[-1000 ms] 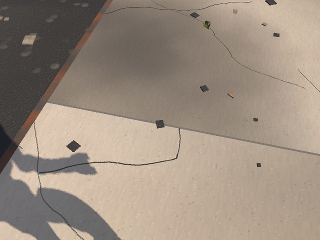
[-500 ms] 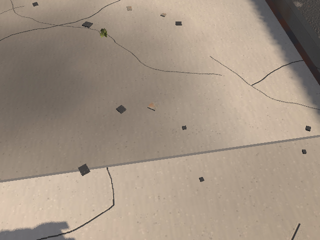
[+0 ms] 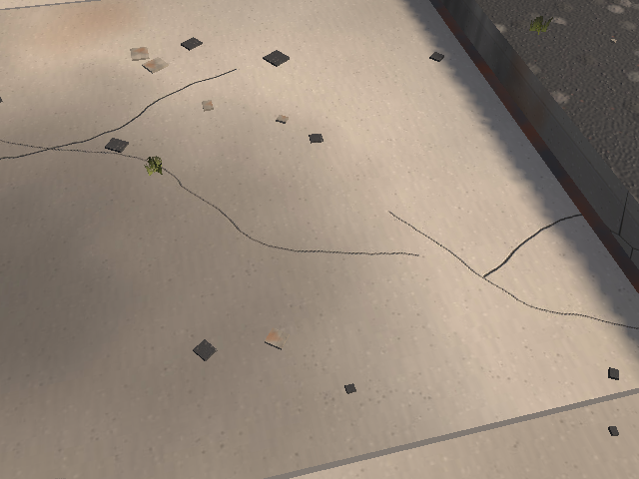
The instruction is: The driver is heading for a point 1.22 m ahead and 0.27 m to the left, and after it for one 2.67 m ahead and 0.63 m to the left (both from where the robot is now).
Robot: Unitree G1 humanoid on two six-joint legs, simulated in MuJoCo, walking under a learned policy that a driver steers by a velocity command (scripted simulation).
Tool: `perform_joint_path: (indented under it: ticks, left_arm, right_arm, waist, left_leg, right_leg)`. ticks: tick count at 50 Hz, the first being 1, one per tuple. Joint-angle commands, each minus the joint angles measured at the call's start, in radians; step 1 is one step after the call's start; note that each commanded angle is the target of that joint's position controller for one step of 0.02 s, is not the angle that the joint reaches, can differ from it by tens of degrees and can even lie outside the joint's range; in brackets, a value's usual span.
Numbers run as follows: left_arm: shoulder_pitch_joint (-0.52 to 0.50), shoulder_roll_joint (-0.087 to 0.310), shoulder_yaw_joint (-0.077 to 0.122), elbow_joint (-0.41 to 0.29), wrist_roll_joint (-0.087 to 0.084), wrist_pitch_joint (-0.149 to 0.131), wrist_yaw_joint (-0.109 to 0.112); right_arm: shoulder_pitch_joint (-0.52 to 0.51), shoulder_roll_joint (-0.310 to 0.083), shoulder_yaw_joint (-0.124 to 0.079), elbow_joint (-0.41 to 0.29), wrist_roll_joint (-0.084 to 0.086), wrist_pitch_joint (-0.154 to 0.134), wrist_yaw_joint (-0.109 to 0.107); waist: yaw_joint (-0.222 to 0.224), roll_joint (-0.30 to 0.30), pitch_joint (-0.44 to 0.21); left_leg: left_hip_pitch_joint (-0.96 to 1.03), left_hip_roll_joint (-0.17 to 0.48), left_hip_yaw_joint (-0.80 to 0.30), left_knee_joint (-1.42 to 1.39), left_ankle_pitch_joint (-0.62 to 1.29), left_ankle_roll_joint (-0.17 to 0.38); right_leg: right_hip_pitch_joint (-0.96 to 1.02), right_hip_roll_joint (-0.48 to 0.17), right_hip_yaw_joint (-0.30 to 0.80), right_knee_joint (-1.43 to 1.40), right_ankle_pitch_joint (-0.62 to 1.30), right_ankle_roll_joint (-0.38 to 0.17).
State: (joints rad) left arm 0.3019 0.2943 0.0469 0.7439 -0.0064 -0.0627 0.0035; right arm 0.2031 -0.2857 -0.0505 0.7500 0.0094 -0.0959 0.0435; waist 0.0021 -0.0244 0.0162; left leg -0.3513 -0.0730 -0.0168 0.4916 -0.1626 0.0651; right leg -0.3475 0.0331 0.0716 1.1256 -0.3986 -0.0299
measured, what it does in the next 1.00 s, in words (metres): walks ahead, turning left: right foot, then left foot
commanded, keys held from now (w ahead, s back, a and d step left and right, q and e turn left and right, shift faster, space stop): w+q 0.82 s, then w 0.02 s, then w+e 0.16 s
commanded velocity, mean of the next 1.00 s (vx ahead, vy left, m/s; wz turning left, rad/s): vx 0.50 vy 0.00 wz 0.45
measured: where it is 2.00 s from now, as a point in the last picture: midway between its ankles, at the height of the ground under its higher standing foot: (199, 268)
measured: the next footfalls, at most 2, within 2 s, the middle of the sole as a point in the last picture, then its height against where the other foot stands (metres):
right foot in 0.36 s outside the picture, level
left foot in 0.86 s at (208, 450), level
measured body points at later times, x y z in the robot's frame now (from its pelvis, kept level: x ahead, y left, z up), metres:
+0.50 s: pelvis +0.27 -0.02 +0.00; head +0.29 -0.02 +0.45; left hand +0.37 +0.28 -0.08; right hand +0.41 -0.28 -0.12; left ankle +0.15 +0.08 -0.65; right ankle +0.34 -0.12 -0.73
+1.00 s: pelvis +0.50 +0.13 +0.00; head +0.53 +0.16 +0.44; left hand +0.41 +0.41 -0.13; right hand +0.78 +0.00 -0.09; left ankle +0.51 +0.22 -0.73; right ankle +0.48 -0.06 -0.64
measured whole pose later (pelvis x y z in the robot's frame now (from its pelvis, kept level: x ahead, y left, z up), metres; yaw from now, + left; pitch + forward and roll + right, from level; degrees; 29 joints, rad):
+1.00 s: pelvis +0.50 +0.13 +0.00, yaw +30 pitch +1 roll -1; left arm 0.28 0.31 0.05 0.83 -0.03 -0.08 -0.01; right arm 0.17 -0.28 -0.05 0.64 0.00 -0.04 0.03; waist 0.03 -0.01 0.06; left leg -0.37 -0.05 0.06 0.54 -0.19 0.08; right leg -0.39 -0.08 0.00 1.19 -0.40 -0.01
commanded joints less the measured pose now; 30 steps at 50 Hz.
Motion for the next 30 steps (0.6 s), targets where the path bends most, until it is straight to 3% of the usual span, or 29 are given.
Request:
perform_joint_path:
  ticks: [1,4,6,9,12,14,16,17,18,19,20,21,22,23,24,26,30]
  left_arm:
    - [-0.081,0.111,0.032,-0.118,0.022,-0.042,-0.002]
    - [-0.093,0.077,0.024,-0.124,0.025,-0.036,-0.001]
    - [-0.164,0.055,0.015,-0.14,0.022,-0.035,0.001]
    - [-0.266,0.039,0.007,-0.156,0.014,-0.043,-0.007]
    - [-0.343,0.05,0.011,-0.173,0.002,-0.054,-0.018]
    - [-0.357,0.07,0.019,-0.178,-0.002,-0.061,-0.023]
    - [-0.31,0.094,0.032,-0.167,-0.005,-0.068,-0.022]
    - [-0.234,0.113,0.044,-0.146,-0.003,-0.071,-0.016]
    - [-0.115,0.15,0.059,-0.128,0.01,-0.073,-0.007]
    - [0.045,0.211,0.073,-0.11,0.013,-0.066,0.002]
    - [0.079,0.255,0.084,-0.072,0.013,-0.05,-0.01]
    - [0.029,0.148,0.063,-0.093,0.001,-0.047,-0.012]
    - [-0.011,0.097,0.049,-0.095,0.0,-0.045,-0.01]
    - [-0.054,0.084,0.041,-0.094,0.009,-0.043,-0.012]
    - [-0.08,0.066,0.036,-0.083,0.013,-0.041,-0.012]
    - [-0.095,0.061,0.035,-0.067,0.018,-0.047,-0.011]
    - [-0.085,0.11,0.052,-0.03,0.01,-0.055,-0.009]
  right_arm:
    - [0.059,-0.115,-0.024,-0.052,-0.009,0.003,-0.012]
    - [0.081,-0.134,-0.031,-0.046,0.004,0.008,-0.029]
    - [0.1,-0.16,-0.041,-0.037,0.009,0.014,-0.043]
    - [0.145,-0.169,-0.046,-0.021,0.015,0.028,-0.056]
    - [0.199,-0.164,-0.046,-0.004,0.021,0.042,-0.063]
    - [0.208,-0.162,-0.048,-0.003,0.022,0.051,-0.067]
    - [0.189,-0.165,-0.053,-0.009,0.021,0.058,-0.069]
    - [0.173,-0.148,-0.048,-0.017,0.02,0.059,-0.068]
    - [0.155,-0.11,-0.035,-0.033,0.011,0.056,-0.063]
    - [0.182,-0.044,-0.013,-0.055,-0.015,0.053,-0.064]
    - [0.315,-0.028,-0.003,-0.084,0.025,0.043,-0.062]
    - [0.276,-0.133,-0.025,-0.05,0.037,0.046,-0.066]
    - [0.172,-0.167,-0.037,-0.062,0.027,0.051,-0.063]
    - [0.134,-0.15,-0.037,-0.067,0.018,0.056,-0.063]
    - [0.104,-0.137,-0.04,-0.08,0.01,0.057,-0.058]
    - [0.102,-0.095,-0.035,-0.092,0.019,0.066,-0.046]
    - [0.031,-0.06,-0.023,-0.137,0.011,0.072,-0.036]
  waist:
    - [-0.021,0.091,-0.024]
    - [-0.01,0.117,-0.037]
    - [-0.027,0.104,-0.02]
    - [-0.063,0.11,-0.009]
    - [-0.085,0.111,-0.005]
    - [-0.077,0.122,-0.005]
    - [-0.038,0.148,-0.013]
    - [0.005,0.145,-0.044]
    - [0.065,0.116,-0.143]
    - [0.107,-0.044,-0.294]
    - [0.033,-0.364,-0.342]
    - [0.056,-0.19,-0.217]
    - [0.074,-0.098,-0.101]
    - [0.053,-0.034,-0.049]
    - [0.038,-0.039,-0.009]
    - [0.013,-0.084,0.004]
    - [0.014,-0.048,0.018]
  left_leg:
    - [0.29,0.26,-0.434,-0.27,0.005,0.182]
    - [0.238,0.232,-0.357,-0.286,0.15,0.198]
    - [0.194,0.212,-0.313,-0.291,0.179,0.186]
    - [0.146,0.182,-0.284,-0.277,0.159,0.153]
    - [0.157,0.19,-0.324,-0.236,0.124,0.138]
    - [0.198,0.204,-0.378,-0.195,0.095,0.125]
    - [0.216,0.212,-0.417,-0.139,0.12,0.107]
    - [0.197,0.183,-0.403,-0.073,0.162,0.085]
    - [0.129,0.136,-0.354,0.097,0.161,0.054]
    - [-0.019,0.046,-0.24,0.389,-0.13,0.014]
    - [-0.343,-0.016,-0.153,0.643,-0.463,-0.024]
    - [-0.431,0.069,-0.173,0.747,-0.394,-0.039]
    - [-0.439,0.096,-0.148,0.757,-0.297,-0.046]
    - [-0.402,0.126,-0.128,0.74,-0.229,-0.056]
    - [-0.389,0.149,-0.125,0.701,-0.188,-0.061]
    - [-0.337,0.179,-0.101,0.664,-0.148,-0.066]
    - [-0.381,0.199,-0.083,0.532,-0.036,-0.089]
  right_leg:
    - [-0.325,-0.102,0.033,-0.055,0.091,0.014]
    - [-0.286,-0.09,-0.002,-0.202,0.115,0.057]
    - [-0.263,-0.077,-0.009,-0.337,0.22,0.079]
    - [-0.186,-0.043,-0.008,-0.508,0.395,0.095]
    - [-0.128,-0.013,0.003,-0.595,0.446,0.091]
    - [-0.096,-0.008,0.019,-0.645,0.408,0.078]
    - [-0.016,-0.012,0.017,-0.682,0.351,0.049]
    - [0.099,-0.019,0.005,-0.724,0.355,0.021]
    - [0.305,-0.104,0.063,-0.704,0.338,-0.028]
    - [0.566,-0.29,0.261,-0.686,0.297,-0.086]
    - [0.737,-0.472,0.704,-0.786,0.051,-0.235]
    - [0.637,-0.441,0.674,-0.827,-0.105,-0.208]
    - [0.519,-0.389,0.496,-0.838,-0.036,-0.168]
    - [0.414,-0.344,0.381,-0.861,0.099,-0.151]
    - [0.347,-0.312,0.302,-0.883,0.191,-0.149]
    - [0.266,-0.277,0.182,-0.929,0.286,-0.143]
    - [0.259,-0.289,0.047,-0.977,0.437,-0.174]
Keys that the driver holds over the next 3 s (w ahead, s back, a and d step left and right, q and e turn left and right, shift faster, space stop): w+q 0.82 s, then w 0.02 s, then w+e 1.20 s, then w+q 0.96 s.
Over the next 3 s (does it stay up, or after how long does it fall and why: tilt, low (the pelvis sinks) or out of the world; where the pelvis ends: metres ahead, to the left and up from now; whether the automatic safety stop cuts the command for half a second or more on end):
stays up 1.55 0.37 0.00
